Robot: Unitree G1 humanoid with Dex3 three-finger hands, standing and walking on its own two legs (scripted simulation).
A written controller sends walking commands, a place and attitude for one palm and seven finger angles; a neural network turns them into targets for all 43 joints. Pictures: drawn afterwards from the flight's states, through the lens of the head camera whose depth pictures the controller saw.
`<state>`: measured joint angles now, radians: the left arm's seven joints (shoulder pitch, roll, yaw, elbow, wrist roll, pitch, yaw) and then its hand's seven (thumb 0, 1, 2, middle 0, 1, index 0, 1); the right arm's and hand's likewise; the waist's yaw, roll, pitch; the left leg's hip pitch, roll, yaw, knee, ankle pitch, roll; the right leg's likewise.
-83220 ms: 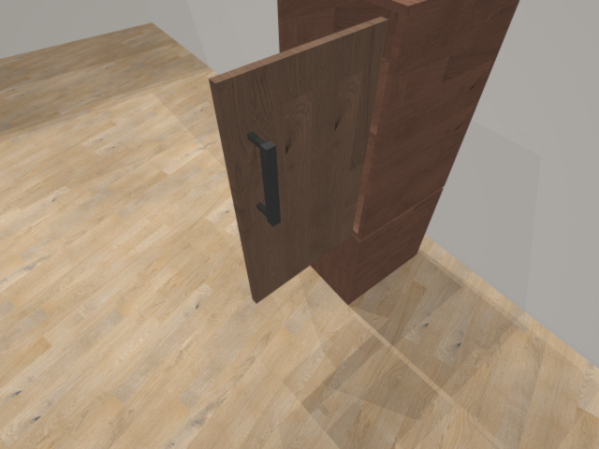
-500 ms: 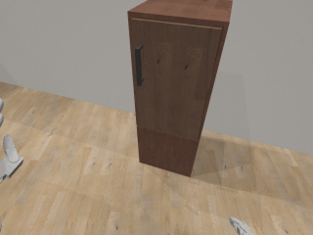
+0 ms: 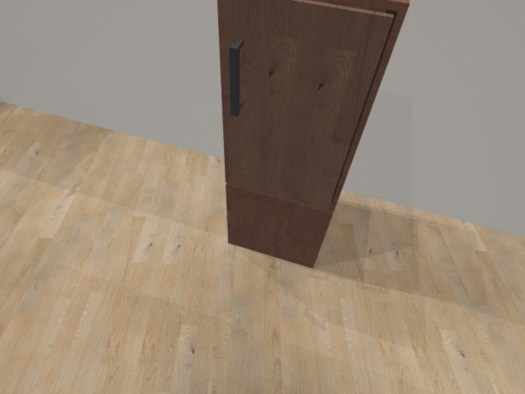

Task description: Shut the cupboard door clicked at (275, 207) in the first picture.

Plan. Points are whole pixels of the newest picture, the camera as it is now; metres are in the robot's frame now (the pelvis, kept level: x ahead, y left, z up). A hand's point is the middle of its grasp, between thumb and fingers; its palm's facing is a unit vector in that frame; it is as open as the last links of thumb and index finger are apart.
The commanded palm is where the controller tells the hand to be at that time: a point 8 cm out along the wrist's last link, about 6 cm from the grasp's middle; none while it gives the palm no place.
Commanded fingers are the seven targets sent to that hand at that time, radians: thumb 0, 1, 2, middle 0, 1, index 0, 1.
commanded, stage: let the arm hang, fingers relaxed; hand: left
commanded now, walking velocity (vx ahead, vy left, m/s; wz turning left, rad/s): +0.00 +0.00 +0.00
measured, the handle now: (237, 79) +0.78 +0.08 +0.08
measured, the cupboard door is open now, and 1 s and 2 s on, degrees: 0 0 0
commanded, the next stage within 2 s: look to check the result in 0.76 s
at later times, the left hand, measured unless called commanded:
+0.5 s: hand out of the picture -0.03 +0.19 -0.16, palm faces +0.02 -0.98 -0.18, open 7.4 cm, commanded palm none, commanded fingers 0.00 0.90 0.90 -0.20 -0.30 -0.20 -0.30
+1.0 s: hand out of the picture -0.04 +0.17 -0.16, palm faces +0.03 -0.98 -0.18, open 7.4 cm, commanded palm none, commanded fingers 0.00 0.90 0.90 -0.20 -0.30 -0.20 -0.30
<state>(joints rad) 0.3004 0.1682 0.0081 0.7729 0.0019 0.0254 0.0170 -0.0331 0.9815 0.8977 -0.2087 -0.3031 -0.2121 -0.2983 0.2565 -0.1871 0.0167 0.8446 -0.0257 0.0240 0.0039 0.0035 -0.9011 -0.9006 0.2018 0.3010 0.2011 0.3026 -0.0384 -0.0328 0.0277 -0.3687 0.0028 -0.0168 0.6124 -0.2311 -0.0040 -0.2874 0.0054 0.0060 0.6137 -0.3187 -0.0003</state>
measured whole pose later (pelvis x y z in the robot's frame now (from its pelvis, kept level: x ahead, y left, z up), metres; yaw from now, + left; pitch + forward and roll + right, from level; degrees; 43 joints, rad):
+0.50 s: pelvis +0.00 +0.02 +0.02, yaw -1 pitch -2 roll +0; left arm 0.35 0.16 0.01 1.13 0.02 0.02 0.03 0.00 0.91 0.90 -0.20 -0.30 -0.20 -0.30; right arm 0.33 -0.14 0.00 1.11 -0.02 0.02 -0.02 0.00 -0.90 -0.90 0.20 0.30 0.20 0.30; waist -0.01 -0.01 0.00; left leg -0.23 -0.02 0.01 0.41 -0.14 0.03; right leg -0.16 -0.02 0.03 0.42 -0.22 0.03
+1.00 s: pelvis +0.00 +0.01 +0.02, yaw +0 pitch -2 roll +0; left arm 0.36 0.13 0.02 1.14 0.02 0.00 0.03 0.00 0.91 0.90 -0.20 -0.30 -0.20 -0.30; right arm 0.32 -0.12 -0.01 1.10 -0.02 0.01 -0.03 0.00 -0.90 -0.90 0.20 0.30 0.20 0.30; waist -0.01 0.00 0.02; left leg -0.25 -0.01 0.00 0.42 -0.14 0.01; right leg -0.19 -0.01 0.02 0.44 -0.23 0.02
